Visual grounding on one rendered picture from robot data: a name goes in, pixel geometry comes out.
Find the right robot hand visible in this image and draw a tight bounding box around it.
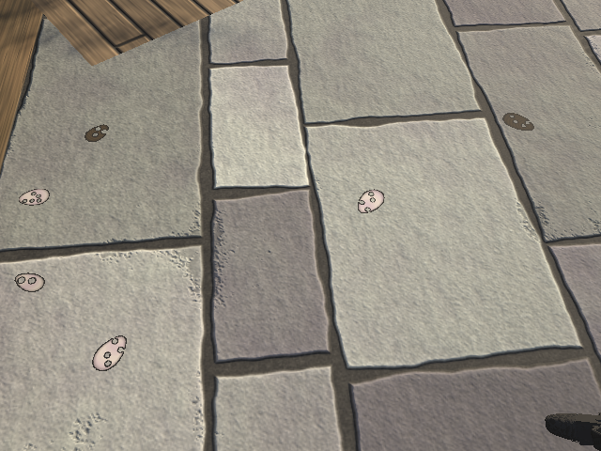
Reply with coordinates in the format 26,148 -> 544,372
545,412 -> 601,451

